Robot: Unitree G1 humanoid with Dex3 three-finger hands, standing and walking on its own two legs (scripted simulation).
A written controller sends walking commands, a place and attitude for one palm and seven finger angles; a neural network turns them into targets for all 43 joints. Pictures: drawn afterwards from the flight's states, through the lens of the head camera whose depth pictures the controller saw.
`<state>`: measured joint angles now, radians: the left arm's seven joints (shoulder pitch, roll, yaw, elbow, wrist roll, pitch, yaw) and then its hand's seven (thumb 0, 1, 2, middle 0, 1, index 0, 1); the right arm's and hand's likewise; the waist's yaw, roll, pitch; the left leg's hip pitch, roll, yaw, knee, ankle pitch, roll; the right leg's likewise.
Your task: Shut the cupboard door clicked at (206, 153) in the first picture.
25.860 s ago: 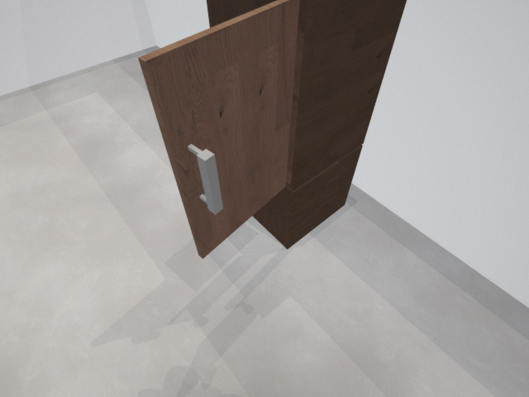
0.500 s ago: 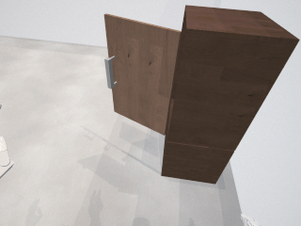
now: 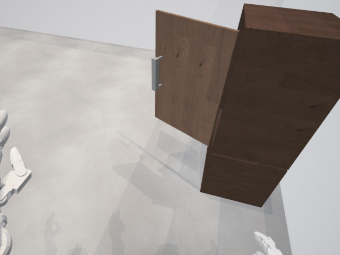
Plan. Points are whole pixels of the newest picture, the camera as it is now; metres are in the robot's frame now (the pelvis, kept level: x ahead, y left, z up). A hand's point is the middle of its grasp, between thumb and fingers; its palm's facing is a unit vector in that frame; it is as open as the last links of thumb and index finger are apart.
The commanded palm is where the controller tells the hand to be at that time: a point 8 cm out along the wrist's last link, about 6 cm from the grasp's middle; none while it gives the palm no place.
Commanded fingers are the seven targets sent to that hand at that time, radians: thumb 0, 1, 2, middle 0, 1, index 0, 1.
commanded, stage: stop stepping back and stand still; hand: left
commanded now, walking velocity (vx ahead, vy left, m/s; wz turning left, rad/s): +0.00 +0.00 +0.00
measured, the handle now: (157, 73) +0.95 +0.14 -0.01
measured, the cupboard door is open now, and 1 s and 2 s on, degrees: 66 66 66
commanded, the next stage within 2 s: let the arm hang, fingers relaxed in 0.62 s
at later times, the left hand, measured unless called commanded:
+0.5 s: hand (12, 174) +0.19 +0.30 +0.18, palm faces +0.41 -0.81 -0.43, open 7.4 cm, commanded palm +0.12 +0.33 +0.19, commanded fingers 0.00 0.90 0.90 -0.20 -0.30 -0.20 -0.30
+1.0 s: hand out of the picture +0.04 +0.20 -0.15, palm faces -0.08 -0.98 -0.18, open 7.3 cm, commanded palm none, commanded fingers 0.00 0.90 0.90 -0.20 -0.30 -0.20 -0.30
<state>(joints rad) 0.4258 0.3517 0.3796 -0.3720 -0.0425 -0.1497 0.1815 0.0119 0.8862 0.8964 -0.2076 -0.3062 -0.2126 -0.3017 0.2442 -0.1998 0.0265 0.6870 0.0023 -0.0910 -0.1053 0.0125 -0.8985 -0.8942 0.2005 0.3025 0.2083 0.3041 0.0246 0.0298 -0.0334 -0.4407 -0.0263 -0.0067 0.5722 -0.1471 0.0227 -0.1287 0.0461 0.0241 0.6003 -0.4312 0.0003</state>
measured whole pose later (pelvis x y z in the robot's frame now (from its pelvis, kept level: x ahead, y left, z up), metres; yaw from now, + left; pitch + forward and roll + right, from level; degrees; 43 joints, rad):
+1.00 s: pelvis -0.05 +0.03 +0.01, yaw -1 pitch -1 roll +0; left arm 0.27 0.18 -0.02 0.82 0.02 0.07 0.01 0.01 0.92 0.90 -0.20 -0.30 -0.20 -0.30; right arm 0.17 -0.28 -0.01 0.88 -0.02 0.02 0.00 0.01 -0.90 -0.89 0.20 0.30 0.20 0.30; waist -0.04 -0.02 0.04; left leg -0.33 0.01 0.04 0.56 -0.22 0.00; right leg -0.26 0.00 0.01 0.59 -0.32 0.00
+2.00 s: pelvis -0.02 +0.03 +0.02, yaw -2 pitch -2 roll +0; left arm 0.22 0.23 0.02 1.13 0.02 0.00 0.02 0.00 0.90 0.90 -0.20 -0.30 -0.20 -0.30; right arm 0.21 -0.23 -0.01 1.12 -0.01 0.00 -0.03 0.00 -0.90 -0.89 0.20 0.30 0.20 0.30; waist 0.00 0.00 0.05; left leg -0.18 0.02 0.05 0.38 -0.17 0.00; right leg -0.10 0.01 0.02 0.37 -0.24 -0.01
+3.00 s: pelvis -0.02 +0.04 +0.01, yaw +11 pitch +0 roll +0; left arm 0.19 0.23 0.07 0.96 0.03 0.06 0.02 0.01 0.91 0.90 -0.20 -0.30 -0.20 -0.30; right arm 0.22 -0.17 -0.03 0.96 -0.03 0.04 0.00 0.00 -0.90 -0.89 0.20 0.30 0.21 0.30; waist -0.02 -0.02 0.13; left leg -0.34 -0.03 -0.01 0.55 -0.21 0.03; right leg -0.40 -0.04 -0.02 1.01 -0.47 0.03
